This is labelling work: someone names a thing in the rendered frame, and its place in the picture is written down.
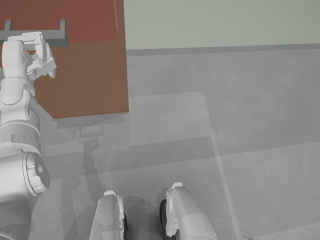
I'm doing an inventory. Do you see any robot left upper arm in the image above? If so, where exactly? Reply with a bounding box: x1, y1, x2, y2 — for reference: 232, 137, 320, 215
0, 151, 50, 240

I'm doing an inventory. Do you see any handle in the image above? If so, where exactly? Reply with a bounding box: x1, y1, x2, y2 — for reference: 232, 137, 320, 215
0, 19, 69, 48

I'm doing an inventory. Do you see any robot left thigh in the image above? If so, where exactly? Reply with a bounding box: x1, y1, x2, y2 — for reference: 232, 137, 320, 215
89, 194, 125, 240

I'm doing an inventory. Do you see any left robot forearm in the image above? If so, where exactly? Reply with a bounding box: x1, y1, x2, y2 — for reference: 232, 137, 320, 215
0, 77, 41, 158

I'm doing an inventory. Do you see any left robot hand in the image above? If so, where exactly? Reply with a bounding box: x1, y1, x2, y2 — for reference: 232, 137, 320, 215
1, 31, 57, 85

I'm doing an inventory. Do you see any drawer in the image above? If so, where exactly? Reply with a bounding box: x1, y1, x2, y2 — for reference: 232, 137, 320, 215
0, 0, 118, 44

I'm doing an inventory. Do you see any cabinet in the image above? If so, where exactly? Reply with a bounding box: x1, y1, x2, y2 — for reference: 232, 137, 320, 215
0, 0, 129, 119

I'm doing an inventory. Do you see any robot right shin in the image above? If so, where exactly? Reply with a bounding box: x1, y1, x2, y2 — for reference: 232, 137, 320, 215
165, 182, 183, 236

